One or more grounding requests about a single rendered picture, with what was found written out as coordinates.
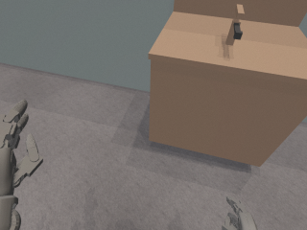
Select robot left hand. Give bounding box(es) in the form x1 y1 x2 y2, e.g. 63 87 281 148
0 99 43 196

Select tap lever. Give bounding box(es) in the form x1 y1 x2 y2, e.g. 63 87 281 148
233 22 243 40

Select counter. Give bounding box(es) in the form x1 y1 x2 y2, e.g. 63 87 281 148
148 0 307 167

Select robot left forearm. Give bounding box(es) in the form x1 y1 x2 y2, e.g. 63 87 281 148
0 195 21 230

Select robot right hand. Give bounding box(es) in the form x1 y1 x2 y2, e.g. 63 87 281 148
222 195 258 230

